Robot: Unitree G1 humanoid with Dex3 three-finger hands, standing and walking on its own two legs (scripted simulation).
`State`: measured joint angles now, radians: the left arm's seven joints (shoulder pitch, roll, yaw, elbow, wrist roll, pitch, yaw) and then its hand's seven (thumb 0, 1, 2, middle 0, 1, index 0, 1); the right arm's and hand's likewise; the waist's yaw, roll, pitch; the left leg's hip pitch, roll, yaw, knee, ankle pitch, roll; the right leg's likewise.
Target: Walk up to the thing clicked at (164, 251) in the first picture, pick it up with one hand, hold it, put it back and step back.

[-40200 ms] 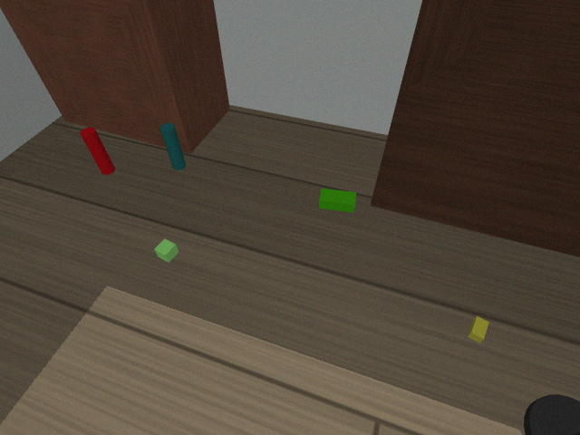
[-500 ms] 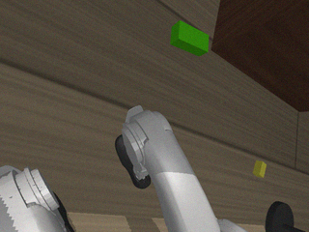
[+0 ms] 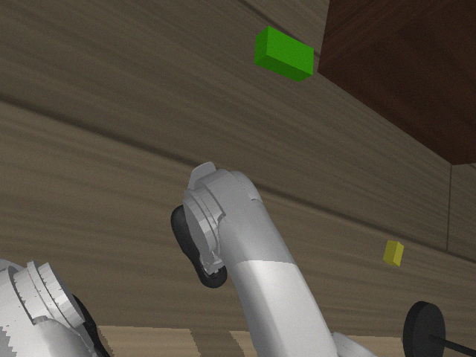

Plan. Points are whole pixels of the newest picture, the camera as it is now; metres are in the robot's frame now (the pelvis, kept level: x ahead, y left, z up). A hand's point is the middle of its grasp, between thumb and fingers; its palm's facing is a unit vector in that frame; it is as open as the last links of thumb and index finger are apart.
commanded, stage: close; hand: left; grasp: from above
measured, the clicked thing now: out of the picture +0.48 +0.28 -0.29
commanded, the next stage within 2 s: settle in 1.20 s
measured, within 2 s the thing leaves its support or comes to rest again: leaves its support in 1.64 s
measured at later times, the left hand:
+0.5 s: hand out of the picture +0.49 +0.28 -0.26, palm faces -0.25 -0.33 -0.91, open 9.4 cm
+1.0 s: hand out of the picture +0.49 +0.29 -0.26, palm faces -0.27 -0.31 -0.91, open 9.1 cm
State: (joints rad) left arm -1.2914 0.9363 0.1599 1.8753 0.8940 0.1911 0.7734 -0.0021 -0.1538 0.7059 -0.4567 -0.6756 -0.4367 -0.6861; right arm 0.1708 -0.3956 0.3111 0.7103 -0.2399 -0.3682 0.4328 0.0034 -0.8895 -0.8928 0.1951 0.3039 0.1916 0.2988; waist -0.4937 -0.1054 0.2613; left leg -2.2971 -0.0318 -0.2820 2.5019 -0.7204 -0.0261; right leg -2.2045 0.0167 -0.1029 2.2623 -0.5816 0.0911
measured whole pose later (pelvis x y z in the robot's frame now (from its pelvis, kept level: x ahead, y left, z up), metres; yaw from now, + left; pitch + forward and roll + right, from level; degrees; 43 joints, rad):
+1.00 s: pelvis +0.00 +0.01 +0.01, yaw -1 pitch +29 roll -18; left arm -1.33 1.01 0.14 1.83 0.90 0.21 0.73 0.00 0.17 0.41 -0.75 -0.44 -0.74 -0.44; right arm 0.19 -0.41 0.35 0.66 -0.24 -0.35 0.39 0.01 -0.89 -0.89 0.20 0.30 0.19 0.30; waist -0.50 -0.13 0.28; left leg -2.29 -0.02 -0.29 2.47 -0.72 -0.01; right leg -2.18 0.01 -0.12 2.21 -0.57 0.08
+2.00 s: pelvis +0.00 +0.00 +0.02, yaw +1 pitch +33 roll -14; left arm -1.20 0.81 0.14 1.65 0.87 0.31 0.57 -0.01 0.15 0.30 -0.88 -0.32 -0.86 -0.33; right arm 0.24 -0.36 0.21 0.77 -0.17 -0.30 0.36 0.00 -0.89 -0.89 0.20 0.30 0.19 0.30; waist -0.40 0.00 0.08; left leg -2.29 -0.01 -0.22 2.41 -0.72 -0.02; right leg -2.22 0.00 -0.07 2.21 -0.58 0.07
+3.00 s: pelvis +0.01 -0.03 +0.14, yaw +11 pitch +33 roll -2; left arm -0.79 0.37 -0.01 1.11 0.80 0.41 0.31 0.00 0.18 0.14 -0.93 -0.23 -0.91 -0.23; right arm 0.15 -0.31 -0.02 0.78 -0.01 -0.13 0.12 0.01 -0.89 -0.89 0.20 0.30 0.20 0.30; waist -0.13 0.10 -0.24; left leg -1.89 0.01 -0.08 1.97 -0.65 -0.05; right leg -1.91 -0.04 0.02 1.91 -0.57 0.04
